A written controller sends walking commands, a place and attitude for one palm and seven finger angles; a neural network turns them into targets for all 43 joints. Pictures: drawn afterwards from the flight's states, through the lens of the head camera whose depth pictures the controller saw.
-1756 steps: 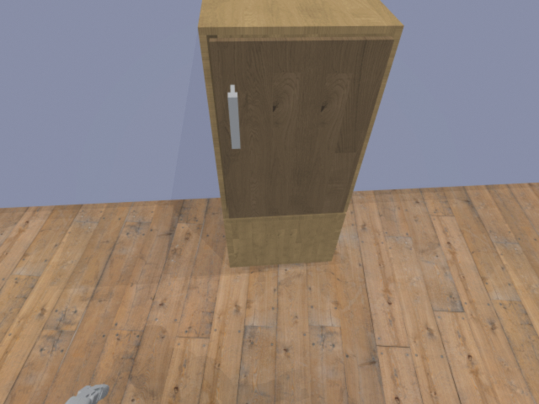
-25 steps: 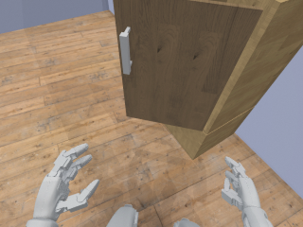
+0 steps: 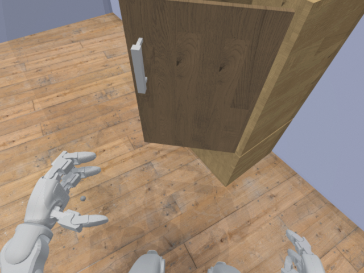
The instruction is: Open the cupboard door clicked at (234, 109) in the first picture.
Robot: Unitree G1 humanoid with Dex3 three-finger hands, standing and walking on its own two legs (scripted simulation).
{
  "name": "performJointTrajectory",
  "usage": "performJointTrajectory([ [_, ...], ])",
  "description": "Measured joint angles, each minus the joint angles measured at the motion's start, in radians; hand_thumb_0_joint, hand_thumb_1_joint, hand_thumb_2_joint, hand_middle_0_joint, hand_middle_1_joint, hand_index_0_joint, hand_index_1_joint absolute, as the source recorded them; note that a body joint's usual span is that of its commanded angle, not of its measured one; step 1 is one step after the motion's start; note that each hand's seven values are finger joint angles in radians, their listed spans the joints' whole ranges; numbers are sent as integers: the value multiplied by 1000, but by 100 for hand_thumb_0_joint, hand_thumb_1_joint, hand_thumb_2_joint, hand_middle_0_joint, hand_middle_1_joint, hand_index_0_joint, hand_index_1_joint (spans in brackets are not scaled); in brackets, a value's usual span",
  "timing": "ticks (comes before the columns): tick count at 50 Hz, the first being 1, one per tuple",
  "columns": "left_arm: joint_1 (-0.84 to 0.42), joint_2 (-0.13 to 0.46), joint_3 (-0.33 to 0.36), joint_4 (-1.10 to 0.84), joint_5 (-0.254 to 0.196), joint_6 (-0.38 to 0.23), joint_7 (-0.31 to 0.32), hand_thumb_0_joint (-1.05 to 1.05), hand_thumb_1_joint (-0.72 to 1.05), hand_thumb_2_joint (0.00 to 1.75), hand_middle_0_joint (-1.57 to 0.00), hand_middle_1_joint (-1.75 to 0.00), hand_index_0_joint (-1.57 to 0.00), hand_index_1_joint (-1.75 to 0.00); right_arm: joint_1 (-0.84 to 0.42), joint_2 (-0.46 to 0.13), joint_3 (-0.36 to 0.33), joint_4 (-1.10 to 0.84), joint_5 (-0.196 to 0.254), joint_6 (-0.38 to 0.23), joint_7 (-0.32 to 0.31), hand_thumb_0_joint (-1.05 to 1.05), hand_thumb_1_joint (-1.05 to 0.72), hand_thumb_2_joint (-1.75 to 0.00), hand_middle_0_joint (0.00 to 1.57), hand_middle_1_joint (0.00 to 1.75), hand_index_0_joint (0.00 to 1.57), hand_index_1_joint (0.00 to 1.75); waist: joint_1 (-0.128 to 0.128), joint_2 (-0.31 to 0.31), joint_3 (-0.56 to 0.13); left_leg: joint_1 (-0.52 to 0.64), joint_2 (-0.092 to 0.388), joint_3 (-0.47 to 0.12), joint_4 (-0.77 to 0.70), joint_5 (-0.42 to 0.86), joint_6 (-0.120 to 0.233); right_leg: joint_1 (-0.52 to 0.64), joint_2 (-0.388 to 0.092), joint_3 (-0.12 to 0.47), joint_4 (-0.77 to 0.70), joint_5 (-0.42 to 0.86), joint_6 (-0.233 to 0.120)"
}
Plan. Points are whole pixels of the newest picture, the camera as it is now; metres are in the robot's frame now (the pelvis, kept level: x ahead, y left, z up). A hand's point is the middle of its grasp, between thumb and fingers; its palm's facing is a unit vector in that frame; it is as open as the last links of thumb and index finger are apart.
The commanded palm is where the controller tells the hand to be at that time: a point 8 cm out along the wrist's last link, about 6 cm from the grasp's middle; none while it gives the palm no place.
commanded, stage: raise the hand with hooked fingers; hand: left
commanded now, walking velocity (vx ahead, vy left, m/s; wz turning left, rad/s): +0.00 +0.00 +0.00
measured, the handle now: (141, 66) +0.63 +0.15 +0.08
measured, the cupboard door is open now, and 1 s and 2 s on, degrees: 46 46 46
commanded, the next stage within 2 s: move the hooked fingers beside the handle in 1.02 s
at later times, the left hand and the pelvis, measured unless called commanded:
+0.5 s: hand (52, 161) +0.30 +0.27 +0.10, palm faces -0.02 -1.00 -0.05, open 14.0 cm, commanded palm +0.28 +0.32 +0.10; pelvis +0.02 +0.00 +0.02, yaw +0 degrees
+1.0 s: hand (57, 157) +0.31 +0.26 +0.10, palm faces -0.06 -1.00 -0.04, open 14.0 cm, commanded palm +0.28 +0.31 +0.10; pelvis +0.02 -0.01 +0.02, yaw -1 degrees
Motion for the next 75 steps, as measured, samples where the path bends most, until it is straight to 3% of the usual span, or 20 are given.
performJointTrajectory([
  [4,-18,16,14,28,-18,48,-45,-1,-25,41,-28,-104,-28,-104,-19,10,4,-10,3,-19,-7,1,-90,-90,20,30,20,30,-5,-9,-4,39,3,8,-35,6,-1,35,5,8,-35,11,-1],
  [10,-77,38,88,65,-46,42,-41,-1,-39,35,-30,-113,-29,-113,-30,30,25,-31,-2,-27,0,1,-90,-90,20,30,20,30,5,-12,-2,90,3,6,-74,12,-5,88,7,7,-78,19,-3],
  [14,-135,61,116,129,-47,68,-84,-1,-44,32,-30,-116,-30,-117,-37,30,41,-30,-2,-20,5,1,-90,-90,20,30,20,30,17,-2,1,101,0,2,-88,17,-5,101,6,2,-95,23,-3],
  [20,-192,91,142,218,-60,110,-171,-1,-48,31,-30,-119,-30,-119,-37,28,53,-20,-2,-8,-1,1,-90,-90,21,30,20,30,24,1,11,118,2,4,-112,23,-6,117,8,5,-119,31,-3],
  [27,-281,130,209,289,-77,86,-209,-1,-50,30,-30,-120,-30,-120,-21,17,50,-1,-4,0,-5,1,-90,-90,21,30,20,30,21,-7,23,133,6,3,-126,26,-9,132,14,5,-137,36,-7],
  [33,-306,151,209,346,-84,123,-258,-1,-50,30,-30,-120,-30,-120,-2,-2,36,-7,3,5,2,1,-90,-90,20,30,20,30,10,-4,19,135,6,13,-146,33,-7,129,14,15,-153,45,-4],
  [44,-285,119,224,318,-76,77,-214,-2,-50,30,-30,-120,-30,-120,10,5,29,-23,-4,12,14,1,-90,-90,20,30,20,30,3,-15,23,135,6,21,-150,35,-8,122,13,24,-147,44,-5],
  [59,-303,124,215,357,-82,81,-240,-2,-50,30,-30,-120,-30,-120,-9,14,44,-20,-1,13,6,1,-90,-90,20,30,20,30,13,-5,14,136,5,13,-151,41,-12,124,14,17,-146,46,-9],
  [67,-491,139,172,501,-35,77,-234,-2,-50,30,-30,-120,-30,-120,-22,1,47,7,-1,18,-13,1,-90,-90,20,30,20,30,10,-8,32,92,2,-4,-125,45,-15,87,11,0,-121,43,-14],
  [75,-638,173,188,629,7,79,-213,-2,-50,30,-30,-120,-30,-120,6,6,47,11,-6,48,0,1,-90,-90,20,30,20,30,-34,-20,18,56,12,15,-118,39,-17,38,19,19,-105,41,-16],
])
